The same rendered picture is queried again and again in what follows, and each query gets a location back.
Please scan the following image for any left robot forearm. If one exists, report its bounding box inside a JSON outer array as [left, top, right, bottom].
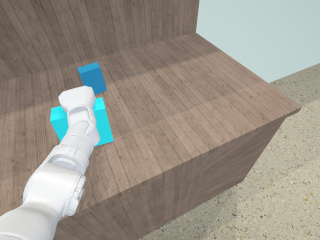
[[22, 104, 100, 204]]

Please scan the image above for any robot left upper arm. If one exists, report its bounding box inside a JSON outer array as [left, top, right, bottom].
[[0, 162, 86, 240]]

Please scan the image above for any sponge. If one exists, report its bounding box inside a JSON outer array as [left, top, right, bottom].
[[50, 97, 114, 146]]

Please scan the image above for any table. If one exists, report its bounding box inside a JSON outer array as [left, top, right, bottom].
[[0, 0, 302, 240]]

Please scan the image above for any robot left hand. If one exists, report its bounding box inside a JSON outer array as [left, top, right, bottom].
[[58, 85, 96, 113]]

